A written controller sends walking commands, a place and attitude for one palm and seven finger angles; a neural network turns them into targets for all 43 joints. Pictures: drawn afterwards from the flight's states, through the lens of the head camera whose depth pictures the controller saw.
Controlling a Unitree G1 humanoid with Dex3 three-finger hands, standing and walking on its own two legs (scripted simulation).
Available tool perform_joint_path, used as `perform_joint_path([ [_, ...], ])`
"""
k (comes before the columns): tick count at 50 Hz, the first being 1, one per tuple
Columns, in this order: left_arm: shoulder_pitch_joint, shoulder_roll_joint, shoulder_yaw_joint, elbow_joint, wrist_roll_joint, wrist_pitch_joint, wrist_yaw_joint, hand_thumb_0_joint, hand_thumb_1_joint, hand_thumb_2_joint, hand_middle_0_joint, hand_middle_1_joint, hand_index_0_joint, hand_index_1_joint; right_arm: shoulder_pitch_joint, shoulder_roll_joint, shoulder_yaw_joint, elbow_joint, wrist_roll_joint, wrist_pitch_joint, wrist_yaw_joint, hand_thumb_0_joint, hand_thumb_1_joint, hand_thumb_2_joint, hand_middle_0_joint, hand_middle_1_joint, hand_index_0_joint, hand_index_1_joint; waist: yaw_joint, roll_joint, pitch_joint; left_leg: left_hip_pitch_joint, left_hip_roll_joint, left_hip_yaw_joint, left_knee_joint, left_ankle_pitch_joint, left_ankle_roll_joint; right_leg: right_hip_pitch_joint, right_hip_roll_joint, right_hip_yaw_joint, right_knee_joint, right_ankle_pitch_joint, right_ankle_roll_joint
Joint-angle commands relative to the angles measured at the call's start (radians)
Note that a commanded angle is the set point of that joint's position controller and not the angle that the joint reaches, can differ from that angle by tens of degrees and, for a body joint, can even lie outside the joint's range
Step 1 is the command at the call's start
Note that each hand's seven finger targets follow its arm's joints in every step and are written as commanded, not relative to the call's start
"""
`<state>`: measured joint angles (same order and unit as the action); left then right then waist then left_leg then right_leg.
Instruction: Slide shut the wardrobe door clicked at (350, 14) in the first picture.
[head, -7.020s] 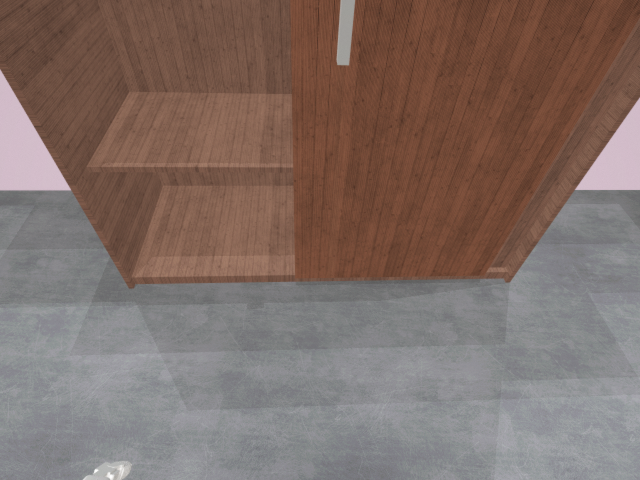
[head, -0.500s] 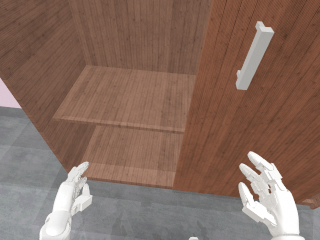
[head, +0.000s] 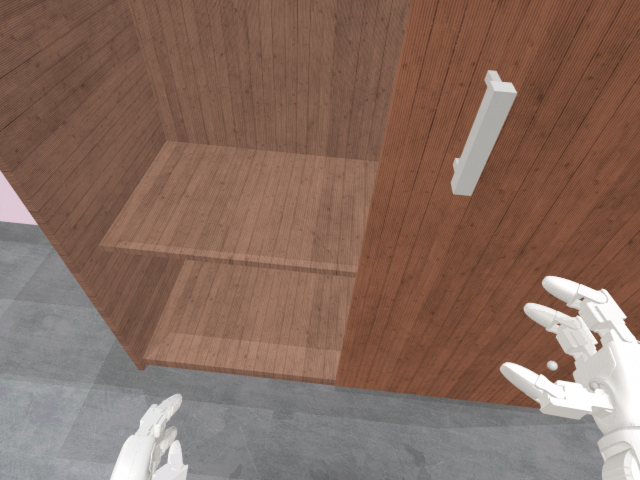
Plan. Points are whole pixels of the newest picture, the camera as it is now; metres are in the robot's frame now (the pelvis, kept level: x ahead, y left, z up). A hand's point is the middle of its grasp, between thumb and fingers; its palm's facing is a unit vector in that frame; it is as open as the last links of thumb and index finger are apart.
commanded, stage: raise the hand with hooked fingers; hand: right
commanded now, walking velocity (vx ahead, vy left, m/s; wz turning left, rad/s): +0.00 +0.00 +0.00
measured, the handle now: (476, 134) +0.49 -0.16 +0.22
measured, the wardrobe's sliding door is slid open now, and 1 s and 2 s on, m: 0.61 0.61 0.61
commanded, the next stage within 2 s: move the hooked fingers beside the handle in 1.22 s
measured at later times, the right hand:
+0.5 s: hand out of the picture +0.27 -0.27 +0.19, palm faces +0.12 +0.99 -0.10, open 13.8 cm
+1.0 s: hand out of the picture +0.29 -0.28 +0.23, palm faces +0.10 +0.99 -0.11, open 14.0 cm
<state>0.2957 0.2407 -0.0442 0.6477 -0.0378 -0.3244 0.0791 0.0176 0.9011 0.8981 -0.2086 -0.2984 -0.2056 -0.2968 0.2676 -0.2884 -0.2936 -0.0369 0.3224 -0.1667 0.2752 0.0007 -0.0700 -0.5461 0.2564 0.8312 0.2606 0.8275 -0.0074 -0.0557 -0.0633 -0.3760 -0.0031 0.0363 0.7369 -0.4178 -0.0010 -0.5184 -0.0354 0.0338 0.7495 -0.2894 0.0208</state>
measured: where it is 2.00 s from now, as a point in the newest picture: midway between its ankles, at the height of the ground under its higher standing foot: outside the picture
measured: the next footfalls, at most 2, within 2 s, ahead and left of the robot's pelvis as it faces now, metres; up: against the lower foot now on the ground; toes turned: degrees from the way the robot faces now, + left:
none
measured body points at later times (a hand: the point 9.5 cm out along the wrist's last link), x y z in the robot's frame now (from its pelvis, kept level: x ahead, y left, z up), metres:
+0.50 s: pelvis +0.01 -0.01 +0.02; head +0.00 +0.01 +0.47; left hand +0.23 +0.20 -0.03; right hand +0.25 -0.33 +0.20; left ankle -0.02 +0.12 -0.71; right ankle +0.06 -0.13 -0.71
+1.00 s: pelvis +0.02 +0.00 +0.02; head +0.00 +0.03 +0.47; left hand +0.21 +0.23 -0.05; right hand +0.28 -0.33 +0.24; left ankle -0.02 +0.12 -0.71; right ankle +0.06 -0.13 -0.71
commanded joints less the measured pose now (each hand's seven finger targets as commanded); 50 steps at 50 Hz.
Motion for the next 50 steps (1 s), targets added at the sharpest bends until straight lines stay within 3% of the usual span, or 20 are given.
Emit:
perform_joint_path([
  [1,-0.147,0.131,0.054,-0.17,-0.008,-0.099,0.006,0.0,0.9,0.9,-0.2,-0.3,-0.2,-0.3,-0.172,-0.194,-0.094,-0.225,0.02,-0.054,0.003,0.0,0.15,-0.45,0.275,0.975,0.275,0.975,-0.022,-0.003,-0.127,-0.04,-0.018,0.031,-0.174,0.15,0.003,0.213,0.037,-0.011,-0.135,0.065,-0.055],
  [4,-0.148,0.14,0.051,-0.163,-0.012,-0.105,0.015,0.0,0.9,0.9,-0.2,-0.3,-0.2,-0.3,-0.217,-0.234,-0.123,-0.212,0.021,-0.018,0.014,0.0,0.22,-0.42,0.28,1.02,0.28,1.02,-0.03,0.011,-0.115,-0.018,-0.02,0.035,-0.196,0.154,0.005,0.233,0.038,-0.004,-0.16,0.068,-0.057],
  [6,-0.155,0.14,0.048,-0.161,-0.016,-0.11,0.019,0.0,0.9,0.9,-0.2,-0.3,-0.2,-0.3,-0.259,-0.239,-0.127,-0.231,0.026,0.002,0.023,0.0,0.267,-0.4,0.283,1.05,0.283,1.05,-0.033,-0.028,-0.131,0.001,-0.021,0.04,-0.2,0.184,0.008,0.266,0.041,-0.002,-0.176,0.089,-0.057],
  [9,-0.159,0.144,0.043,-0.154,-0.016,-0.106,0.025,0.0,0.9,0.9,-0.2,-0.3,-0.2,-0.3,-0.301,-0.278,-0.165,-0.216,0.033,0.041,0.031,0.0,0.337,-0.37,0.288,1.095,0.288,1.095,-0.041,-0.008,-0.126,0.032,-0.023,0.042,-0.221,0.22,0.008,0.291,0.042,0.0,-0.191,0.117,-0.058],
  [13,-0.181,0.14,0.034,-0.154,-0.024,-0.102,0.03,0.0,0.9,0.9,-0.2,-0.3,-0.2,-0.3,-0.384,-0.283,-0.165,-0.212,0.04,0.093,0.055,0.0,0.43,-0.33,0.295,1.155,0.295,1.155,-0.038,-0.046,-0.117,0.049,-0.025,0.046,-0.238,0.259,0.008,0.336,0.042,0.0,-0.213,0.143,-0.054],
  [16,-0.19,0.139,0.025,-0.155,-0.026,-0.092,0.031,0.0,0.9,0.9,-0.2,-0.3,-0.2,-0.3,-0.429,-0.304,-0.177,-0.196,0.039,0.133,0.069,0.0,0.5,-0.3,0.3,1.2,0.3,1.2,-0.041,-0.034,-0.113,0.066,-0.028,0.048,-0.252,0.273,0.01,0.35,0.042,0.006,-0.23,0.152,-0.053],
  [20,-0.205,0.137,0.015,-0.157,-0.03,-0.074,0.033,0.0,0.9,0.9,-0.2,-0.3,-0.2,-0.3,-0.5,-0.352,-0.209,-0.197,0.04,0.18,0.083,0.0,0.5,-0.3,0.3,1.2,0.3,1.2,-0.043,-0.056,-0.122,0.087,-0.025,0.045,-0.274,0.283,0.011,0.375,0.047,0.008,-0.244,0.16,-0.053],
  [23,-0.218,0.136,0.009,-0.159,-0.032,-0.061,0.035,0.0,0.9,0.9,-0.2,-0.3,-0.2,-0.3,-0.551,-0.378,-0.226,-0.182,0.043,0.209,0.096,0.0,0.5,-0.3,0.3,1.2,0.3,1.2,-0.04,-0.024,-0.132,0.097,-0.028,0.047,-0.284,0.295,0.011,0.399,0.045,0.013,-0.255,0.172,-0.054],
  [26,-0.225,0.136,0.003,-0.155,-0.033,-0.053,0.035,0.0,0.9,0.9,-0.2,-0.3,-0.2,-0.3,-0.6,-0.415,-0.255,-0.167,0.048,0.232,0.109,0.0,0.5,-0.3,0.3,1.2,0.3,1.2,-0.045,-0.06,-0.144,0.116,-0.026,0.045,-0.293,0.321,0.015,0.413,0.05,0.014,-0.259,0.194,-0.052],
  [31,-0.235,0.141,-0.003,-0.153,-0.042,-0.036,0.036,0.0,0.9,0.9,-0.2,-0.3,-0.2,-0.3,-0.684,-0.469,-0.278,-0.096,0.052,0.278,0.139,0.0,0.5,-0.3,0.3,1.2,0.3,1.2,-0.042,-0.021,-0.12,0.108,-0.026,0.042,-0.32,0.298,0.013,0.407,0.055,0.021,-0.274,0.167,-0.053],
  [34,-0.242,0.141,-0.005,-0.158,-0.045,-0.029,0.036,0.0,0.9,0.9,-0.2,-0.3,-0.2,-0.3,-0.724,-0.512,-0.297,-0.095,0.043,0.3,0.151,0.0,0.5,-0.3,0.3,1.2,0.3,1.2,-0.049,-0.065,-0.144,0.125,-0.022,0.035,-0.327,0.313,0.016,0.427,0.059,0.013,-0.27,0.188,-0.055],
  [36,-0.245,0.146,-0.004,-0.16,-0.048,-0.028,0.035,0.0,0.9,0.9,-0.2,-0.3,-0.2,-0.3,-0.759,-0.529,-0.309,-0.093,0.05,0.309,0.162,0.0,0.5,-0.3,0.3,1.2,0.3,1.2,-0.045,-0.04,-0.157,0.131,-0.022,0.038,-0.327,0.327,0.014,0.431,0.062,0.018,-0.273,0.194,-0.056],
  [39,-0.234,0.15,0.001,-0.16,-0.051,-0.017,0.025,0.0,0.9,0.9,-0.2,-0.3,-0.2,-0.3,-0.653,-0.492,-0.302,0.013,0.062,0.335,0.185,0.0,0.5,-0.3,0.3,1.2,0.3,1.2,-0.054,0.01,-0.132,0.129,-0.018,0.031,-0.33,0.352,0.011,0.406,0.064,0.01,-0.261,0.202,-0.057],
  [41,-0.239,0.155,0.006,-0.166,-0.058,-0.013,0.019,0.0,0.9,0.9,-0.2,-0.3,-0.2,-0.3,-0.666,-0.477,-0.281,0.001,0.066,0.341,0.193,0.0,0.5,-0.3,0.3,1.2,0.3,1.2,-0.045,0.028,-0.118,0.107,-0.018,0.034,-0.327,0.351,0.007,0.399,0.063,0.008,-0.262,0.195,-0.058],
  [48,-0.237,0.148,0.011,-0.181,-0.046,-0.017,0.024,0.0,0.9,0.9,-0.2,-0.3,-0.2,-0.3,-0.702,-0.539,-0.349,-0.138,0.06,0.297,0.153,0.0,0.5,-0.3,0.3,1.2,0.3,1.2,-0.053,-0.041,-0.191,0.139,-0.017,0.033,-0.31,0.367,0.01,0.446,0.063,0.003,-0.255,0.229,-0.059],
  [50,-0.233,0.148,0.009,-0.168,-0.043,-0.016,0.024,0.0,0.9,0.9,-0.2,-0.3,-0.2,-0.3,-0.695,-0.539,-0.355,-0.119,0.059,0.291,0.142,0.0,0.5,-0.3,0.3,1.2,0.3,1.2,-0.051,-0.03,-0.153,0.133,-0.016,0.028,-0.318,0.373,0.008,0.421,0.063,-0.001,-0.252,0.222,-0.06],
])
